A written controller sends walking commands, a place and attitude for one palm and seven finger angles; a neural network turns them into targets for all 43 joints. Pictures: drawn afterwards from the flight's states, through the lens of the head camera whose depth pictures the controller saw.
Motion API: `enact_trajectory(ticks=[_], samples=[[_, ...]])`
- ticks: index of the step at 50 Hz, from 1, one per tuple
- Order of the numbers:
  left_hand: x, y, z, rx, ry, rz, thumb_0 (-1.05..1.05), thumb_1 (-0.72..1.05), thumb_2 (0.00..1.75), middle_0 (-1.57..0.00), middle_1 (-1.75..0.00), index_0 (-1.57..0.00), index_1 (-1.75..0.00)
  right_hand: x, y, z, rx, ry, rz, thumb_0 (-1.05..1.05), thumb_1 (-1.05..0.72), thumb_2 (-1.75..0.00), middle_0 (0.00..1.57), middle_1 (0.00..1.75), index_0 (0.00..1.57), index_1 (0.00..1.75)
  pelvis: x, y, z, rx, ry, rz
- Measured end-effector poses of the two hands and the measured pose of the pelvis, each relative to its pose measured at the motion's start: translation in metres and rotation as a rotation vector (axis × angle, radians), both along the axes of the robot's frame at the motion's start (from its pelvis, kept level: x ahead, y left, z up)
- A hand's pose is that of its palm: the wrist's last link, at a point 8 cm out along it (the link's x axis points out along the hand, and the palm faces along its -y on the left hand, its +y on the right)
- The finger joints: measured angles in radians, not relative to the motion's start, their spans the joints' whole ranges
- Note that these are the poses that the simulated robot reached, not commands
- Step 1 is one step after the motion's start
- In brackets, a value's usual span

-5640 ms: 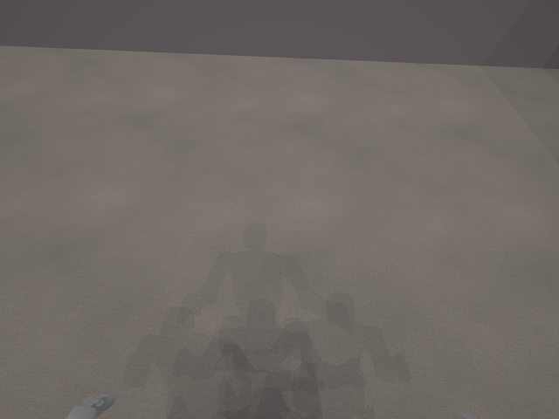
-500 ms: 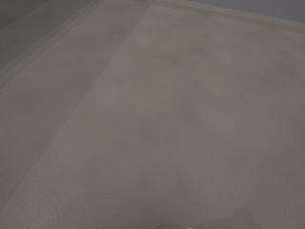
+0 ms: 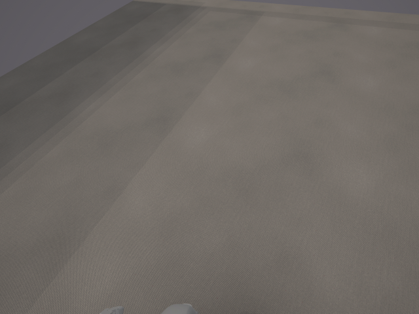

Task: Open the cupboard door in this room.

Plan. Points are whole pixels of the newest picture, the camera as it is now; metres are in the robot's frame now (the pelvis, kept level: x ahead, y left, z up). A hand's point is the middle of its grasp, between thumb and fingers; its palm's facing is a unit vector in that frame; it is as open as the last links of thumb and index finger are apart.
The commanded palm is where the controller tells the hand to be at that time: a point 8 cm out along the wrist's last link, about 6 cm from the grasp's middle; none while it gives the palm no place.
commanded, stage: turn or walk to find it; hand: left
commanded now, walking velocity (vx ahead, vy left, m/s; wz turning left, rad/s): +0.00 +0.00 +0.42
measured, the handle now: out of the picture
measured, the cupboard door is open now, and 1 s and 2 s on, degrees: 0 0 0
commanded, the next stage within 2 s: none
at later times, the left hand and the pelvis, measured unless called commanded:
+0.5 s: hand out of the picture -0.06 +0.26 -0.18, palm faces +0.28 -0.93 -0.23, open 7.4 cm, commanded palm none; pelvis -0.04 +0.05 +0.00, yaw +13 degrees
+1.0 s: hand out of the picture -0.06 +0.21 -0.14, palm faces +0.42 -0.86 -0.28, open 7.4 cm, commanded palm none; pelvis -0.07 -0.01 +0.00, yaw +25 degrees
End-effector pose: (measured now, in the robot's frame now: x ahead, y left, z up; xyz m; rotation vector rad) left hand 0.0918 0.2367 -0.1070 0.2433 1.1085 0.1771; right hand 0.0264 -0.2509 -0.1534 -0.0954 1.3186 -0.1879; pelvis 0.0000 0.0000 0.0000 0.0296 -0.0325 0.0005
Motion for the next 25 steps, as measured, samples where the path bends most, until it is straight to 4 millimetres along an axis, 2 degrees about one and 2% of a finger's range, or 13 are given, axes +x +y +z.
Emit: enact_trajectory(ticks=[6,11,15,20,22,25], samples=[[-0.042,-0.004,-0.003,-0.018,0.048,0.076,0.01,0.90,0.89,-0.20,-0.30,-0.21,-0.30,-0.006,-0.011,0.007,-0.018,0.040,0.052,0.01,-0.91,-0.90,0.20,0.30,0.20,0.30,-0.008,-0.004,0.004,0.000,-0.003,0.066],[-0.078,0.005,-0.013,-0.037,0.090,0.151,0.01,0.91,0.89,-0.20,-0.30,-0.21,-0.30,0.002,-0.004,0.011,-0.042,0.066,0.122,0.01,-0.91,-0.90,0.20,0.30,0.20,0.30,-0.014,0.002,0.003,-0.005,0.001,0.117],[-0.113,0.022,-0.026,-0.056,0.131,0.213,0.01,0.90,0.89,-0.20,-0.30,-0.21,-0.30,0.026,0.015,0.015,-0.064,0.028,0.197,0.01,-0.91,-0.90,0.20,0.30,0.20,0.30,-0.023,0.015,-0.001,-0.015,0.005,0.155],[-0.156,0.053,-0.050,-0.081,0.196,0.293,0.01,0.90,0.89,-0.20,-0.30,-0.21,-0.30,0.058,0.053,0.021,-0.090,-0.090,0.281,0.01,-0.91,-0.90,0.20,0.30,0.20,0.30,-0.035,0.037,-0.012,-0.024,0.001,0.193],[-0.167,0.061,-0.049,-0.081,0.225,0.308,0.01,0.90,0.89,-0.20,-0.30,-0.21,-0.30,0.064,0.066,0.029,-0.088,-0.125,0.302,0.01,-0.91,-0.90,0.20,0.30,0.20,0.30,-0.038,0.042,-0.008,-0.031,-0.001,0.196],[-0.173,0.071,-0.042,-0.085,0.224,0.329,0.01,0.91,0.89,-0.20,-0.30,-0.20,-0.30,0.067,0.081,0.037,-0.085,-0.145,0.330,0.01,-0.91,-0.90,0.20,0.30,0.20,0.30,-0.042,0.048,-0.001,-0.049,0.003,0.220]])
